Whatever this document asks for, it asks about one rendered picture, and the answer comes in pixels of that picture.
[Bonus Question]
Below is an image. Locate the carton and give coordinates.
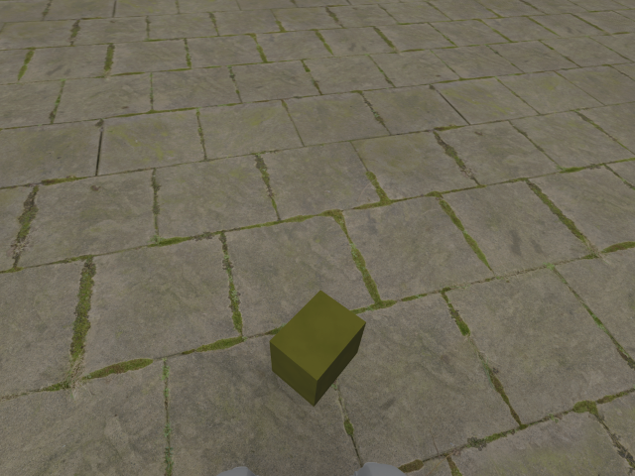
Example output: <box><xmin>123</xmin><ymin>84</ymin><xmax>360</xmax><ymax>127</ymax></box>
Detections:
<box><xmin>270</xmin><ymin>291</ymin><xmax>366</xmax><ymax>406</ymax></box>

